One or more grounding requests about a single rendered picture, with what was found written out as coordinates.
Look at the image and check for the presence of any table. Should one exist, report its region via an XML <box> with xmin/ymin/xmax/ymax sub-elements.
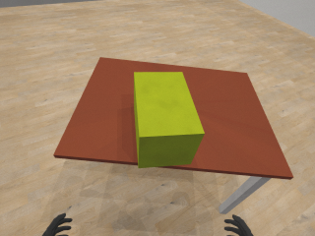
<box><xmin>53</xmin><ymin>57</ymin><xmax>293</xmax><ymax>214</ymax></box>

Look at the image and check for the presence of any left robot hand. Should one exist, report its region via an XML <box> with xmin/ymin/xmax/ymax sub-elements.
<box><xmin>42</xmin><ymin>212</ymin><xmax>73</xmax><ymax>236</ymax></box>

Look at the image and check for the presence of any carton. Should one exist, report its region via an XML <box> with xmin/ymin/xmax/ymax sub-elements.
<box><xmin>134</xmin><ymin>72</ymin><xmax>205</xmax><ymax>168</ymax></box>

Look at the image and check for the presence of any right robot hand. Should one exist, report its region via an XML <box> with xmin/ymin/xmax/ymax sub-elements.
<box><xmin>224</xmin><ymin>214</ymin><xmax>254</xmax><ymax>236</ymax></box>

